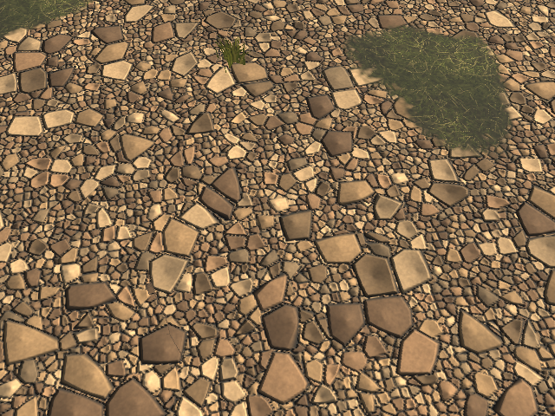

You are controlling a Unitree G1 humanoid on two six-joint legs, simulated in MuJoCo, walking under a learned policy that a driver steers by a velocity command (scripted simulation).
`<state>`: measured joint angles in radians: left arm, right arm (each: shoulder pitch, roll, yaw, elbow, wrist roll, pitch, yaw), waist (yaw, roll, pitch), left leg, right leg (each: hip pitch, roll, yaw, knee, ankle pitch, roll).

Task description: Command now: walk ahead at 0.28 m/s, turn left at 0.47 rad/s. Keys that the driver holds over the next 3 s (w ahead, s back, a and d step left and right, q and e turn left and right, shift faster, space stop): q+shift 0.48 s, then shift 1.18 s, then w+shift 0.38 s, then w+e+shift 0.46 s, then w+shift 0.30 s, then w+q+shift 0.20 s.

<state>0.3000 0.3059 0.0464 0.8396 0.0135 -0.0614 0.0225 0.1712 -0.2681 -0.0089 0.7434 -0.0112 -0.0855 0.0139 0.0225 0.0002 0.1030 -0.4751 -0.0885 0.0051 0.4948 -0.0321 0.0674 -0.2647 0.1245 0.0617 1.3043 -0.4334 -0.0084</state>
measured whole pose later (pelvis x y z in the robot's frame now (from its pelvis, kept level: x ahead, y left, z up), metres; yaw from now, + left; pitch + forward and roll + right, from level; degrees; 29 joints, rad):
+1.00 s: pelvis +0.12 -0.03 +0.02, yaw +35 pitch -1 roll +0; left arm 0.31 0.28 0.02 0.81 0.01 0.04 0.02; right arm 0.17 -0.23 0.01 0.80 -0.02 0.04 -0.01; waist 0.04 -0.04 0.04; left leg -0.14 -0.07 -0.07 0.42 -0.26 0.04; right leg -0.27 0.00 0.00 0.57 -0.38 -0.02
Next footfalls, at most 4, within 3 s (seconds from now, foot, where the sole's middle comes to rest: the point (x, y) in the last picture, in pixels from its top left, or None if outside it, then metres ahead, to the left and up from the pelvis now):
0.46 right None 0.22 -0.11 -0.76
0.90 left None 0.07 0.06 -0.76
2.36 right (245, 353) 0.54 0.13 -0.76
2.82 left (175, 207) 0.97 0.35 -0.76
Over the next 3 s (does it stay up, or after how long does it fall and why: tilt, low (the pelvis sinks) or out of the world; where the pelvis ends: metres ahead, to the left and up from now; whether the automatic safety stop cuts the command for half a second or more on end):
stays up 0.95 0.27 0.02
